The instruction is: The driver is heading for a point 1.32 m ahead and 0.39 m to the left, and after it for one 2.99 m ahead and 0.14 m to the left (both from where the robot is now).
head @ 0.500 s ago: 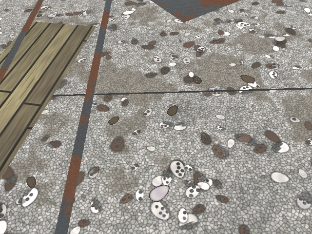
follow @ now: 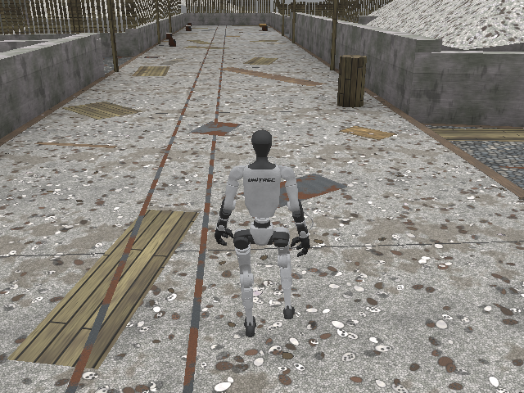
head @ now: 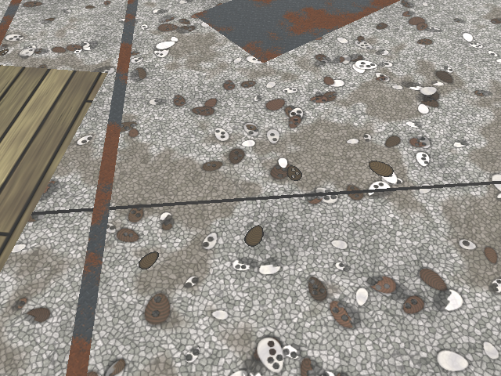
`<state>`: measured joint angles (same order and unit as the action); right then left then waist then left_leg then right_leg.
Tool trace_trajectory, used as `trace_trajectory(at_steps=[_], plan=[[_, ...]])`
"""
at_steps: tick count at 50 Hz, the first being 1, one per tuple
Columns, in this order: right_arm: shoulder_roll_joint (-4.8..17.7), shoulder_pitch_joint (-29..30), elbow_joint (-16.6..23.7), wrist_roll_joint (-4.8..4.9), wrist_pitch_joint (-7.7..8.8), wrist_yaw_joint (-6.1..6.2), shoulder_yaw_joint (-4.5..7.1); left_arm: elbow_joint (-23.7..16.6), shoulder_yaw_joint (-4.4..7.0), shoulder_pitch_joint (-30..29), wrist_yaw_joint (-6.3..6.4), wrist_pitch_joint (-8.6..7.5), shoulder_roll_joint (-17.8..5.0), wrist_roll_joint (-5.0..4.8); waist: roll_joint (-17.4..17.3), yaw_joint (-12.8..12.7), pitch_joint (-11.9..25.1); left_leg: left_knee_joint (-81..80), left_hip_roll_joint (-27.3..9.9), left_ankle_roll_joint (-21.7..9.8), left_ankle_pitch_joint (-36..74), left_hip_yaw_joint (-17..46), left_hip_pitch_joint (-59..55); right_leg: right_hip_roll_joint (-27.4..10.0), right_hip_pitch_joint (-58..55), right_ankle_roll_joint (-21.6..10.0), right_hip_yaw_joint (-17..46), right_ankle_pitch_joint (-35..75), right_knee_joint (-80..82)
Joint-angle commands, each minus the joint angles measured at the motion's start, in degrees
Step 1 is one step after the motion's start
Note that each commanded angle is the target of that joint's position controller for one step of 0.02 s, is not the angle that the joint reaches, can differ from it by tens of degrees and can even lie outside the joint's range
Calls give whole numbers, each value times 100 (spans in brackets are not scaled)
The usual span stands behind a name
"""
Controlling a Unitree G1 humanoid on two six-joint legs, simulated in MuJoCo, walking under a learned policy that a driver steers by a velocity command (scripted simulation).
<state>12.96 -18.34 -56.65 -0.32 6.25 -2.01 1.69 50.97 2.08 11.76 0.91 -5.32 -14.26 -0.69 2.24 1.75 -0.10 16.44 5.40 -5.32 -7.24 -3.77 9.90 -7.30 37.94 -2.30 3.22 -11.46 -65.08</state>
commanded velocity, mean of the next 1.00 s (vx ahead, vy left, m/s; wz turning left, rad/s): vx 0.34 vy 0.00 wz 0.38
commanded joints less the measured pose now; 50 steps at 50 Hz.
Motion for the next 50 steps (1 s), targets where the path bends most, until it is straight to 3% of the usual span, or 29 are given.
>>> trace_trajectory(at_steps=[1,5,9,12,13,14,15,16,17,18,19,20,22,24,27,31,35,37,38,39,40,41,42,43,44,45,47,50], plan=[[759,235,317,10,101,113,121,-243,75,191,38,21,-260,71,-425,-268,-313,-1167,-1602,-979,417,1185,609,-239,112,155,9,928,822],[918,-232,216,101,25,197,147,-484,35,-740,-34,-46,-163,16,-436,72,-310,-1066,-1512,-722,496,909,108,27,-85,201,-216,1762,2476],[928,-658,54,165,-72,206,161,-740,19,-1417,-165,-91,-223,-50,-476,294,-477,-733,-1757,-683,302,1105,-533,189,-134,182,-219,1428,3242],[1048,-594,69,173,-171,243,218,-779,95,-1192,-240,-200,-448,-55,-615,31,-370,-237,-1943,-564,478,1424,-803,357,-739,39,-202,791,3701],[1070,-470,109,166,-199,249,222,-675,170,-766,-233,-230,-580,-47,-655,-243,-160,206,-1837,-474,1040,1390,-744,495,-1376,-36,-314,625,3851],[914,-387,172,115,-206,240,164,-410,321,151,-192,-258,-871,-35,-556,-648,412,1249,-1480,-314,1613,1158,-426,487,-2643,-202,-292,627,3866],[600,-305,389,3,-183,227,42,-235,459,1304,-135,-263,-1389,50,82,-1058,1414,3162,-990,-67,514,751,675,-646,-4411,-593,841,638,3763],[-123,-1037,428,132,-61,211,-133,-108,531,1628,-165,-199,-1727,127,1749,-705,2050,4979,-139,237,-2359,515,2825,-1825,-6076,-1348,3301,-319,4443],[578,-898,334,279,17,214,23,-197,374,1490,-168,-215,-1082,138,1139,-815,1857,5818,-441,196,-2426,1268,3312,-1729,-5769,-1243,3602,-729,4726],[876,-429,469,347,31,221,128,-305,274,992,-156,-230,-764,99,727,-730,1152,5946,-700,133,-1867,1238,3544,-1594,-5062,-980,2611,-382,4750],[825,-183,511,302,-2,256,147,-374,214,510,-172,-231,-625,84,288,-547,797,5788,-965,173,-1353,1121,3285,-1351,-4301,-843,1877,171,4920],[743,-48,542,231,-52,278,187,-373,188,233,-189,-228,-498,82,208,-408,469,5481,-1119,197,-1012,1104,3102,-1121,-3740,-759,1338,462,5146],[506,-180,554,245,-212,244,215,-280,162,92,-189,-243,-347,134,371,-181,222,5216,-1265,215,-662,1032,2668,-831,-3175,-669,548,899,5460],[372,-105,655,240,-325,224,228,-168,208,180,-150,-263,-443,141,260,-105,49,5109,-1290,247,-440,996,2811,-791,-3044,-728,46,1467,5580],[368,269,943,149,-389,227,264,-126,264,109,-36,-208,-634,185,138,-26,-207,4329,-1174,411,3,904,3017,-784,-2928,-753,-610,3028,5497],[210,1004,1298,71,-395,80,204,-162,312,63,138,-62,-870,133,181,-231,-188,2764,-1018,444,943,306,2443,-615,-2875,-644,-1346,3370,5264],[438,1262,1629,57,-457,-72,291,-151,393,97,206,108,-1071,-45,294,-246,17,2174,-888,248,451,143,2280,-917,-3588,-557,-1358,3598,4652],[653,954,1665,45,-460,-110,393,-235,451,-98,238,188,-1174,-128,353,-36,224,1924,-628,35,-67,-66,1823,-928,-3741,-422,-1380,4273,3894],[812,455,1561,57,-431,-107,488,-283,450,-202,243,236,-1146,-156,203,237,463,1414,-404,-121,211,-178,1176,-736,-3678,-266,-1494,4271,3071],[1182,-22,1458,41,-400,-17,646,-275,407,48,206,252,-1016,-90,-290,413,774,900,-334,-335,1493,92,167,-316,-3202,55,-1581,3350,1848],[1802,-101,1505,16,-422,126,766,-468,216,335,142,226,-432,269,-1656,52,1151,1365,-1673,-862,4453,1834,-1275,287,-1456,424,-1535,-1111,-13],[1945,89,1813,-103,-401,107,728,-592,153,797,48,157,-447,211,-1899,-180,2271,952,-2855,-2227,4033,4279,-2363,1153,-164,604,-411,-3221,-1707],[1538,176,1941,-68,-409,57,631,-600,244,318,-18,122,-838,33,-896,164,2268,582,-2579,-1951,3067,3880,-2029,861,114,474,265,-2642,-1850],[1284,551,2004,24,-399,69,560,-751,244,-88,-2,142,-848,-40,-589,68,1640,487,-2300,-1589,2199,3259,-1440,689,303,379,211,-2072,-1534],[1103,842,2027,123,-424,99,509,-667,255,-161,84,210,-788,43,-113,-101,1121,374,-1993,-1244,1620,2799,-688,456,207,412,191,-1676,-1046],[986,1006,2063,138,-460,136,471,-705,299,-198,161,297,-879,119,-249,-220,916,266,-1820,-1102,1258,2613,-88,355,-66,413,220,-1456,-619],[1030,1086,2143,2,-505,182,482,-755,313,-117,183,417,-805,151,-581,-362,822,114,-1517,-997,1138,2402,557,478,-580,418,116,-1175,-185],[1188,924,2202,18,-529,289,547,-816,268,-176,241,457,-623,151,-687,-295,927,138,-1404,-962,1076,2367,545,621,-594,537,135,-1004,552]])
